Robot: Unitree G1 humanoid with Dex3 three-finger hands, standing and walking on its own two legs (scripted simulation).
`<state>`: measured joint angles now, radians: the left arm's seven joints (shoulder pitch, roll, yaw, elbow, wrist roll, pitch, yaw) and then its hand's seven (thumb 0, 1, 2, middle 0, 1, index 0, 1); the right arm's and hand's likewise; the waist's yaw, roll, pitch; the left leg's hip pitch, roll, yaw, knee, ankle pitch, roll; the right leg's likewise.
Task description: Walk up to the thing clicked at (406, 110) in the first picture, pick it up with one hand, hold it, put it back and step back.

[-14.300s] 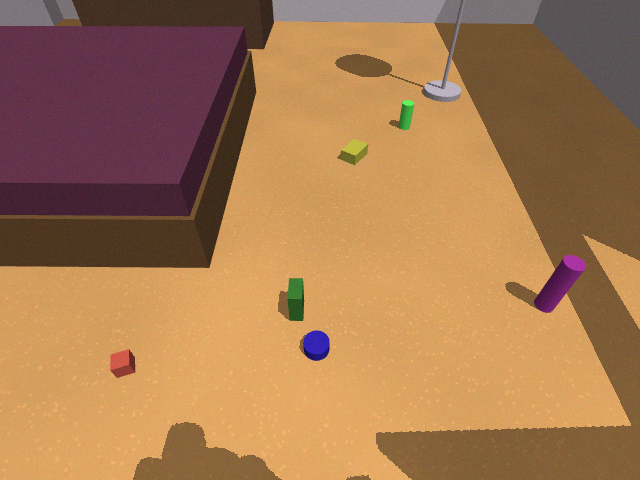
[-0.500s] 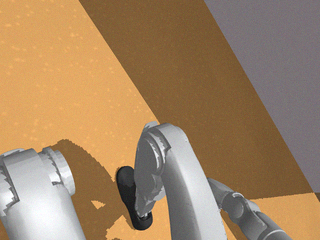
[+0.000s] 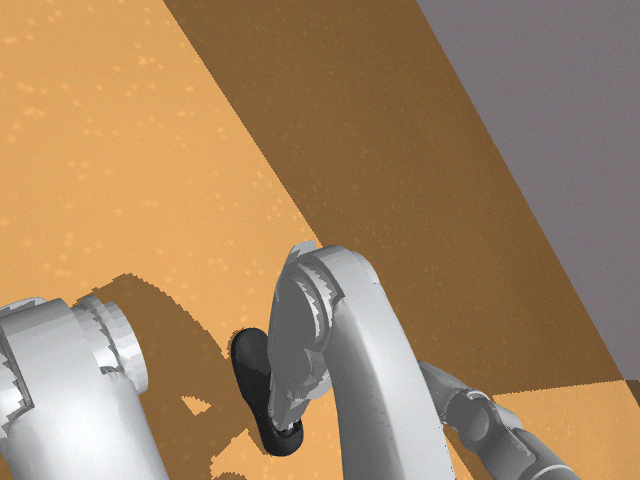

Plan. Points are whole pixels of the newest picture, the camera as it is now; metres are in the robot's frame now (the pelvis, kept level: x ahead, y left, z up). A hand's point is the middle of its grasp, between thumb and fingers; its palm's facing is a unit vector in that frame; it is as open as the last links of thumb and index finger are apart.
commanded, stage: settle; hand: left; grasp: from the side
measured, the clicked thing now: out of the picture +0.43 +0.29 -0.20
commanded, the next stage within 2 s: lift in 1.80 s
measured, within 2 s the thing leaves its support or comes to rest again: leaves its support in 0.20 s
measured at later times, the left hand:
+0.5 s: hand out of the picture +0.40 +0.31 -0.10, palm faces +0.36 -0.93 -0.05, open 9.6 cm
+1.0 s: hand out of the picture +0.40 +0.30 -0.01, palm faces +0.33 -0.94 -0.08, open 9.6 cm
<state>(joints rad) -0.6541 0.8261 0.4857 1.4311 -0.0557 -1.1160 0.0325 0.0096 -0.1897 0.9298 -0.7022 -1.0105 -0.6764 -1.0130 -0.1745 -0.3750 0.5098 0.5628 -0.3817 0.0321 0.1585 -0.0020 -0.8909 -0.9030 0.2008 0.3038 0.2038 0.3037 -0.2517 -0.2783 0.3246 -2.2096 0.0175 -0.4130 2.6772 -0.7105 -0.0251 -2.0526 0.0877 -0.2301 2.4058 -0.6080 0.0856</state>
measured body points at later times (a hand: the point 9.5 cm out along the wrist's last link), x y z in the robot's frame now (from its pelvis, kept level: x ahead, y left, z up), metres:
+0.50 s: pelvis +0.01 -0.01 +0.03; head +0.21 +0.17 +0.39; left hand +0.37 +0.36 -0.10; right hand +0.19 -0.24 -0.04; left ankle +0.08 +0.13 -0.25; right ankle +0.15 -0.13 -0.25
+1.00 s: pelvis +0.02 -0.02 +0.06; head +0.22 +0.10 +0.44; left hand +0.37 +0.35 +0.00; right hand +0.21 -0.25 -0.06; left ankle +0.08 +0.13 -0.25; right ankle +0.15 -0.13 -0.25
